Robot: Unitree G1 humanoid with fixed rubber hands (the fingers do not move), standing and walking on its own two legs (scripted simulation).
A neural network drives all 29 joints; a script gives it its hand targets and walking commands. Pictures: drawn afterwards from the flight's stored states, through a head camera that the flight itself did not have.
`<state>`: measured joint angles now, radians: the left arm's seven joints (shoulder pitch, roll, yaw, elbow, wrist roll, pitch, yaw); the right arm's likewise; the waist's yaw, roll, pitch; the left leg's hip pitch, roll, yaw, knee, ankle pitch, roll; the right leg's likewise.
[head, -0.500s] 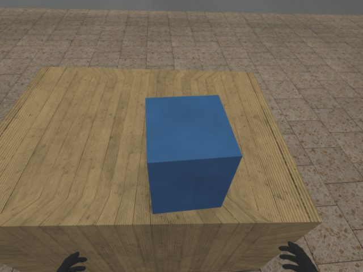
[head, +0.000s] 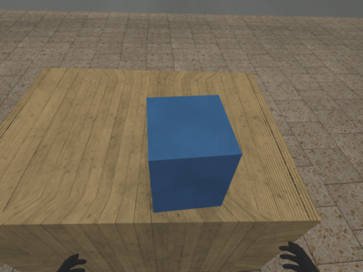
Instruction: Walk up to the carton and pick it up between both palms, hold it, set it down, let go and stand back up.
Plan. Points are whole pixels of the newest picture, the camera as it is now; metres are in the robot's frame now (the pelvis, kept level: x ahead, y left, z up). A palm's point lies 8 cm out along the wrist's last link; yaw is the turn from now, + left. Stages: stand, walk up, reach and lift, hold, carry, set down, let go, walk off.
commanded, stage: stand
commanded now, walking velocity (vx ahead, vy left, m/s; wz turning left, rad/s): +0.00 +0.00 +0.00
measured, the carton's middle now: (185, 154) +0.42 +0.01 -0.02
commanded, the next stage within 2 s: none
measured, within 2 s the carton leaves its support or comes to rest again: neither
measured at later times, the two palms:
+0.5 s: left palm out of the picture +0.11 +0.28 -0.10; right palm out of the picture +0.14 -0.27 -0.07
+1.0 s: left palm out of the picture +0.11 +0.28 -0.10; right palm out of the picture +0.14 -0.27 -0.07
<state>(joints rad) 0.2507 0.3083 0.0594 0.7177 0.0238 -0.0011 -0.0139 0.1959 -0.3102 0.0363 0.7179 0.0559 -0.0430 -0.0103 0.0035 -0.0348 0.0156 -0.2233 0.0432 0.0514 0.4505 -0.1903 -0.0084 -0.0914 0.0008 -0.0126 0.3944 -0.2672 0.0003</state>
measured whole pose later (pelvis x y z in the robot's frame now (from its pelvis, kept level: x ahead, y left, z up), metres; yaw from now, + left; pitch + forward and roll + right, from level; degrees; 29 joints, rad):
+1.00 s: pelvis +0.00 +0.00 +0.00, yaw +0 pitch -2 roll -1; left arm 0.21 0.31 0.06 0.79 0.02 0.00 -0.02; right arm 0.19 -0.32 0.04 0.72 0.06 -0.04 -0.01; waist 0.00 -0.01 0.02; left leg -0.22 0.04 0.05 0.45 -0.19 -0.01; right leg -0.09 0.00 -0.01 0.39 -0.26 0.00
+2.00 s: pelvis +0.00 +0.00 +0.00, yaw +0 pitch -2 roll -1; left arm 0.19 0.31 0.06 0.83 0.02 0.00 -0.02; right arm 0.18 -0.33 0.04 0.75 0.06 -0.04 -0.01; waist 0.00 0.00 0.02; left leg -0.22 0.04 0.05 0.45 -0.19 -0.01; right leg -0.09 0.00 -0.01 0.39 -0.26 0.00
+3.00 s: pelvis +0.00 +0.00 +0.00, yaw +0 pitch -2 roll -1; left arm 0.17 0.31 0.06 0.86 0.02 0.00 -0.02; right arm 0.17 -0.33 0.04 0.78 0.06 -0.04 -0.01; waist 0.00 0.00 0.03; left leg -0.22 0.04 0.05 0.45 -0.19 -0.01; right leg -0.09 0.00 -0.01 0.39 -0.26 0.00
